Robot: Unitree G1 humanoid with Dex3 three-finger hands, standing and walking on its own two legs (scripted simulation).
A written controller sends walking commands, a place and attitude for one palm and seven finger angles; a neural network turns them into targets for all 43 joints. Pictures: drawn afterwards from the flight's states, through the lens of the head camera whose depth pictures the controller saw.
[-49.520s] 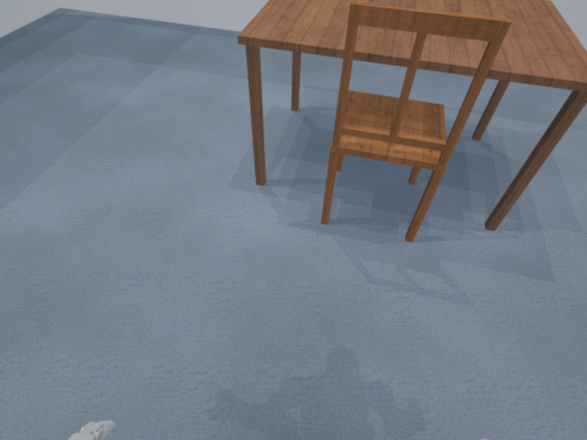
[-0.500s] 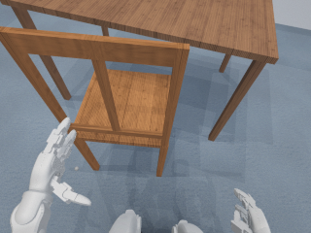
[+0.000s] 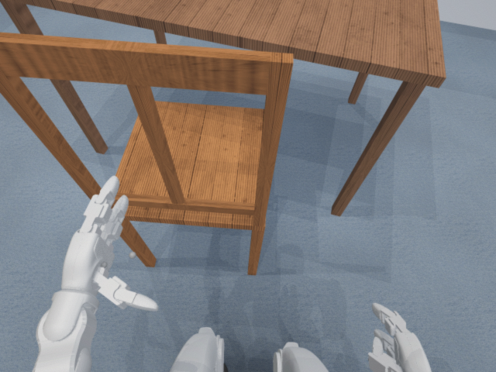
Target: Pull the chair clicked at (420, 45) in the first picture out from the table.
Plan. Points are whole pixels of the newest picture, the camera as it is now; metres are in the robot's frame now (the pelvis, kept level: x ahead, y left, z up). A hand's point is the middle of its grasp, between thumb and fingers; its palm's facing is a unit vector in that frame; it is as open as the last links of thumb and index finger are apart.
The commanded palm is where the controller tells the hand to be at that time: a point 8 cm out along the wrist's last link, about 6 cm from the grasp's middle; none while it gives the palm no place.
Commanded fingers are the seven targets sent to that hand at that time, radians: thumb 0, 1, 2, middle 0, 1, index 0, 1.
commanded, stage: aim the fingers beside a spindle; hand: left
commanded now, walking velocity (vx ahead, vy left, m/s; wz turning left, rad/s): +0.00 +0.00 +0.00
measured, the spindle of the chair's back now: (163, 156) +0.48 +0.17 +0.02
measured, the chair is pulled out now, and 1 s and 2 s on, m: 0.22 0.22 0.22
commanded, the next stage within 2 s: push the fingers through the gap in 1.20 s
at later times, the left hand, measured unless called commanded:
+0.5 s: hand (157, 235) +0.33 +0.16 +0.00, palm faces -0.05 -1.00 -0.02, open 16.9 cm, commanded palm +0.31 +0.21 +0.01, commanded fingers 0.00 -0.50 0.30 -0.06 -0.08 -0.06 -0.08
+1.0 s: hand (162, 236) +0.33 +0.15 +0.00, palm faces -0.05 -1.00 -0.03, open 16.9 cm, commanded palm +0.31 +0.21 +0.00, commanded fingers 0.00 -0.50 0.30 -0.06 -0.08 -0.06 -0.08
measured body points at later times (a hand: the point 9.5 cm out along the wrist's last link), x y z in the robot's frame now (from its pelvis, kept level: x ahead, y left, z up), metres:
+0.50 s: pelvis -0.01 +0.00 -0.02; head +0.10 +0.01 +0.42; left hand +0.32 +0.21 +0.01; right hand +0.13 -0.25 -0.12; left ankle +0.03 +0.08 -0.65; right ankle -0.01 -0.09 -0.65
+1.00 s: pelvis -0.01 +0.00 -0.02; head +0.10 +0.01 +0.42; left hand +0.32 +0.21 +0.00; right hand +0.13 -0.25 -0.13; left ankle +0.03 +0.08 -0.65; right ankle -0.01 -0.09 -0.65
